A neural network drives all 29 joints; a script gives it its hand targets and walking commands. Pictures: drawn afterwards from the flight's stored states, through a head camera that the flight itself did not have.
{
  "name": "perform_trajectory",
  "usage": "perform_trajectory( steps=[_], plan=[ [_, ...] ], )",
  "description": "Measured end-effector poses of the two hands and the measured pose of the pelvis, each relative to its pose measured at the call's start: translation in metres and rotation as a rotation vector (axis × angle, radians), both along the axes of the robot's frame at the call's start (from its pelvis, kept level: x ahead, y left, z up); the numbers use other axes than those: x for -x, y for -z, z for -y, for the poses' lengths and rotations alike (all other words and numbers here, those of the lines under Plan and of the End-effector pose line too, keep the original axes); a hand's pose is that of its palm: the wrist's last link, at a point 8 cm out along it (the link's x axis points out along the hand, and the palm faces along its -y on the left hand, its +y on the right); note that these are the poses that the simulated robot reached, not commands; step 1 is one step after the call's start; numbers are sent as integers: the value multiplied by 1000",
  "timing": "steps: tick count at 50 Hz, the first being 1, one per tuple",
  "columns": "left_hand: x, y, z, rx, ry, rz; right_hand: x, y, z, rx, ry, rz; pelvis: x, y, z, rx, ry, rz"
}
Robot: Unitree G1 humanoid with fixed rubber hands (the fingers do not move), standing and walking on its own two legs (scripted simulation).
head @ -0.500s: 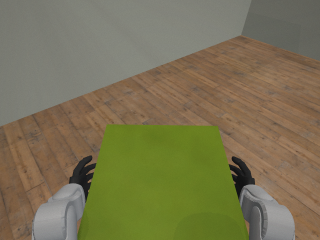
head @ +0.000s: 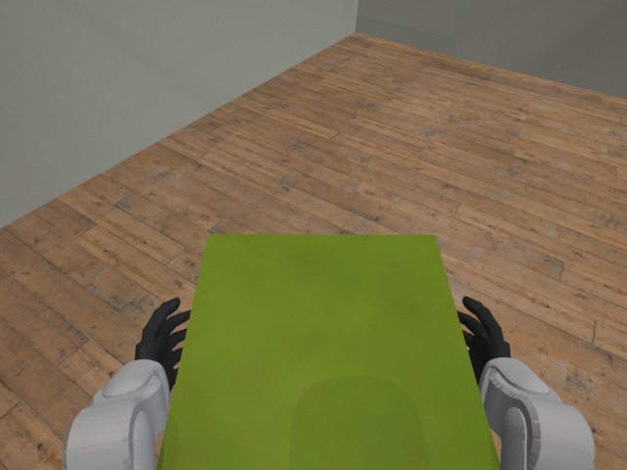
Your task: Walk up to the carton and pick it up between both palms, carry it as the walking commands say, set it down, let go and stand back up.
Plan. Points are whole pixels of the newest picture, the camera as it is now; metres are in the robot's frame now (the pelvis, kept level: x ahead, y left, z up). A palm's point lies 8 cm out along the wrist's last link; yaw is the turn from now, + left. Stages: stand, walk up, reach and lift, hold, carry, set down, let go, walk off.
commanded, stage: carry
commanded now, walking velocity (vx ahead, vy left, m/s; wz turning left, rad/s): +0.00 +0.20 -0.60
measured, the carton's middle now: (320, 377) +0.26 +0.00 +0.01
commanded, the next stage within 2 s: none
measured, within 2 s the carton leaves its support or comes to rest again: neither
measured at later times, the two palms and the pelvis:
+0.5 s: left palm (168, 340) +0.27 +0.17 +0.07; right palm (499, 466) +0.15 -0.17 +0.07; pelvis -0.01 +0.09 +0.01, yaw -20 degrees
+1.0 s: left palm (167, 305) +0.33 +0.19 +0.07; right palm out of the picture +0.09 -0.09 +0.06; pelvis +0.03 +0.20 +0.00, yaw -38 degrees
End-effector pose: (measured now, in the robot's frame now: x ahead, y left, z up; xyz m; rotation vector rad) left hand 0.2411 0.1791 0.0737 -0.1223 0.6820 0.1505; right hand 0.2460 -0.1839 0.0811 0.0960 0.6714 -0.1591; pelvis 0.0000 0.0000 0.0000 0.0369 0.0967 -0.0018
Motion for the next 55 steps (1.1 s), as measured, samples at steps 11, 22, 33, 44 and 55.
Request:
perform_trajectory(
  steps=[11, 22, 33, 44, 55],
  plan=[
    [-21, -4, -12, -9, 185, -15, 45, -2, -16, 13, 171, -17, 7, -4, -45, 41, 163, 16],
    [-28, 7, 12, -31, 327, -86, 93, 18, -7, -33, 335, -85, 10, -6, -78, 19, 307, 9],
    [-64, 1, -33, 2, 431, 2, 89, -1, -64, 12, 430, 0, -8, 0, -148, 6, 433, -7],
    [-84, -3, -33, -11, 607, -13, 125, 0, -95, 8, 602, -19, -20, -3, -191, 47, 586, 9],
    [-84, 2, -14, -51, 734, -71, 165, 15, -107, -50, 746, -71, -34, -9, -222, 19, 725, 12]
  ],
)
